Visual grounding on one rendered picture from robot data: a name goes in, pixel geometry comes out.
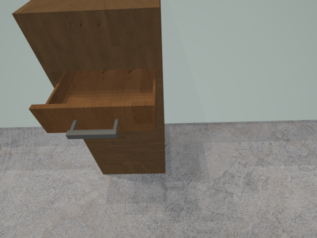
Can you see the cabinet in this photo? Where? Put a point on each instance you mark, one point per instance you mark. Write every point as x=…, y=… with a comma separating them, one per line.
x=81, y=35

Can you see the drawer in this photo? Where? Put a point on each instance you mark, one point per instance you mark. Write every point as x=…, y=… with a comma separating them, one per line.
x=95, y=98

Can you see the handle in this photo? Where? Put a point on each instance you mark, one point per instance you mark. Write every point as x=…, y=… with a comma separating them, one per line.
x=92, y=134

